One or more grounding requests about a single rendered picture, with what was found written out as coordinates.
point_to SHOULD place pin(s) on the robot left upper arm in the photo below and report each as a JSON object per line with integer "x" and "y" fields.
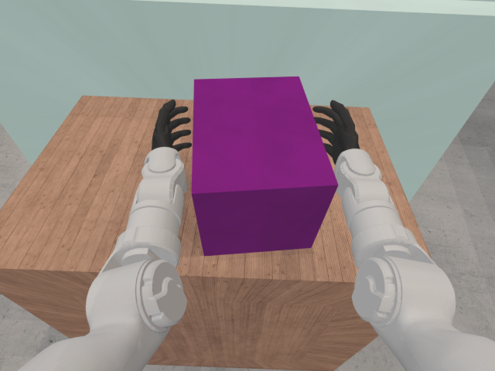
{"x": 130, "y": 310}

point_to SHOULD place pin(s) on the robot right upper arm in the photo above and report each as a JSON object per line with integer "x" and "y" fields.
{"x": 411, "y": 305}

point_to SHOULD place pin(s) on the right robot forearm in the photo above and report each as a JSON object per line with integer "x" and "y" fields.
{"x": 371, "y": 216}

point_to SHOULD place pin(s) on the right robot hand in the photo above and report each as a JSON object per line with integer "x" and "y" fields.
{"x": 343, "y": 136}

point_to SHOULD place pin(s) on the left robot hand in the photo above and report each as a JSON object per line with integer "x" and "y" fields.
{"x": 162, "y": 136}

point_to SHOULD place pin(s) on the left robot forearm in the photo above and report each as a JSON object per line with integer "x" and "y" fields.
{"x": 156, "y": 213}

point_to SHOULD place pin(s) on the carton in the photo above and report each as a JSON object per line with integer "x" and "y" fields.
{"x": 261, "y": 177}

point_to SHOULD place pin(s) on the pedestal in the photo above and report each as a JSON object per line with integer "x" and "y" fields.
{"x": 282, "y": 309}

